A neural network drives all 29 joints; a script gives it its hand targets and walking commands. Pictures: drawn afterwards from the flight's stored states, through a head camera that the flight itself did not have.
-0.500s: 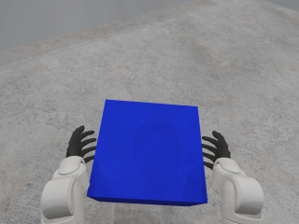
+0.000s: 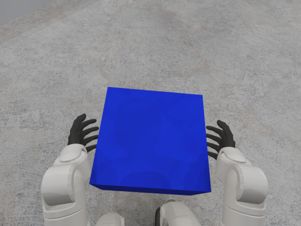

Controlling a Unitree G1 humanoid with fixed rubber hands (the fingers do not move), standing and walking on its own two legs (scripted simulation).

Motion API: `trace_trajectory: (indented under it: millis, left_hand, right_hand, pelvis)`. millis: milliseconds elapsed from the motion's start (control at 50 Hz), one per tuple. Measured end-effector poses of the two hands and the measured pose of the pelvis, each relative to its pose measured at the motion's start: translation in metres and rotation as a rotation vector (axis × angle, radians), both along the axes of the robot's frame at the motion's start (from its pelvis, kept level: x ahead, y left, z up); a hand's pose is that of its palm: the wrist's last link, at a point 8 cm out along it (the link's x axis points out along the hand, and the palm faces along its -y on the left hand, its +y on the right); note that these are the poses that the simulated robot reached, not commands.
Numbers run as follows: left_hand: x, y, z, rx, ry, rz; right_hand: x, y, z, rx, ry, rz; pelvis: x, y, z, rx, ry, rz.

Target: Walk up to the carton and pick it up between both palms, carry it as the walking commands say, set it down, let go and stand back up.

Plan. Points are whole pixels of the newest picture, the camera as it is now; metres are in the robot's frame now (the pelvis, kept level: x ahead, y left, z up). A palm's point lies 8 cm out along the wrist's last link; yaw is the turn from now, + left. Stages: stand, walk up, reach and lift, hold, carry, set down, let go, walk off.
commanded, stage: carry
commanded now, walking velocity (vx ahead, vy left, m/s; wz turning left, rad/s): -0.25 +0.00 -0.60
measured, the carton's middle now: (150, 143) +0.32 -0.01 -0.02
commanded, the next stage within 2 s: none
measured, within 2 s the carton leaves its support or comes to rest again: neither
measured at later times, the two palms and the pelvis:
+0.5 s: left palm (80, 213) +0.15 +0.12 +0.11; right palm out of the picture +0.02 -0.19 +0.08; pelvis -0.15 +0.06 +0.00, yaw -18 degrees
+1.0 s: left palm out of the picture -0.11 +0.15 +0.10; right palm out of the picture -0.31 -0.11 +0.06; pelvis -0.41 +0.17 +0.00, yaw -35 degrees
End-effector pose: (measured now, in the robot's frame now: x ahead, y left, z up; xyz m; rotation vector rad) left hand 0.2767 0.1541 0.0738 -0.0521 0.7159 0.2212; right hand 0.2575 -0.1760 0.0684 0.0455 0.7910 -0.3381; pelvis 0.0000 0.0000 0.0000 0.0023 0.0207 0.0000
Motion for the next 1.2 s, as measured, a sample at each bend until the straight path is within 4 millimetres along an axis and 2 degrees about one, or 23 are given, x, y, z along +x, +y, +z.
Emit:
trace_trajectory:
  millis: [80,140,240,320,400,480,540,660,760,860,960,1080,1140,1200]
  left_hand:
    - [-0.013,0.001,-0.008,-0.056,-0.013,-0.031]
    - [-0.029,0.004,-0.005,-0.056,-0.016,-0.061]
    - [-0.053,0.007,0.022,0.014,-0.052,-0.101]
    - [-0.070,-0.005,0.043,0.068,-0.120,-0.144]
    - [-0.092,-0.024,0.047,0.087,-0.123,-0.229]
    - [-0.122,-0.034,0.036,0.060,-0.090,-0.321]
    - [-0.146,-0.034,0.028,0.030,-0.083,-0.374]
    - [-0.208,-0.011,0.013,-0.028,-0.040,-0.403]
    - [-0.263,0.008,0.025,0.003,-0.056,-0.398]
    - [-0.313,0.005,0.041,0.070,-0.144,-0.432]
    - [-0.370,0.000,0.034,0.117,-0.079,-0.534]
    - [-0.432,-0.005,0.021,0.086,-0.038,-0.675]
    - [-0.460,0.001,0.015,0.054,-0.050,-0.719]
    - [-0.491,0.015,0.004,0.001,-0.028,-0.723]
  right_hand:
    - [-0.028,0.003,0.008,-0.049,-0.012,-0.043]
    - [-0.051,0.006,0.013,-0.055,-0.016,-0.064]
    - [-0.088,0.010,0.013,0.012,-0.053,-0.091]
    - [-0.118,0.003,0.011,0.051,-0.118,-0.132]
    - [-0.165,-0.008,0.010,0.054,-0.119,-0.212]
    - [-0.221,-0.011,0.015,0.032,-0.088,-0.299]
    - [-0.261,-0.005,0.019,0.003,-0.080,-0.355]
    - [-0.336,0.023,0.025,-0.054,-0.038,-0.394]
    - [-0.390,0.040,0.021,-0.011,-0.058,-0.380]
    - [-0.445,0.044,0.008,0.036,-0.141,-0.412]
    - [-0.530,0.056,-0.008,0.089,-0.082,-0.515]
    - [-0.629,0.077,-0.002,0.065,-0.045,-0.661]
    - [-0.668,0.092,0.003,0.025,-0.054,-0.713]
    - [-0.705,0.111,0.009,-0.021,-0.031,-0.728]
  pelvis:
    - [-0.028,0.013,0.004,0.023,-0.003,-0.055]
    - [-0.043,0.023,0.008,0.014,-0.004,-0.108]
    - [-0.063,0.036,0.011,-0.009,0.004,-0.207]
    - [-0.084,0.040,0.005,-0.012,0.012,-0.267]
    - [-0.111,0.045,0.004,-0.013,-0.015,-0.262]
    - [-0.138,0.056,0.004,0.005,-0.025,-0.300]
    - [-0.163,0.068,0.000,0.002,-0.021,-0.331]
    - [-0.223,0.095,0.002,0.014,-0.059,-0.420]
    - [-0.273,0.113,0.004,-0.001,-0.062,-0.494]
    - [-0.331,0.130,-0.010,-0.015,-0.054,-0.555]
    - [-0.386,0.156,-0.004,0.023,-0.083,-0.581]
    - [-0.448,0.190,0.001,0.043,-0.059,-0.633]
    - [-0.480,0.211,-0.001,0.040,-0.033,-0.669]
    - [-0.517,0.234,0.001,0.083,-0.056,-0.746]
